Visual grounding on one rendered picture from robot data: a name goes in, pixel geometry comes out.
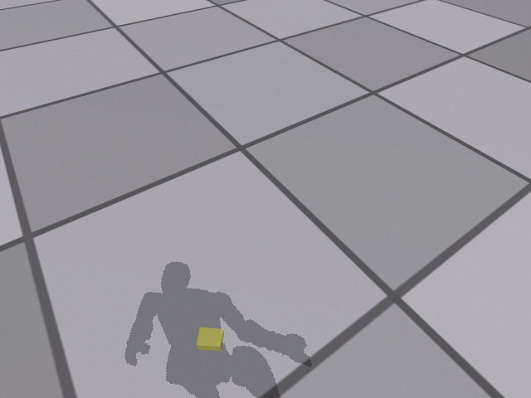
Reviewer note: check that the small box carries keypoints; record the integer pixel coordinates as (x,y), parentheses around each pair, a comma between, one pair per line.
(210,339)

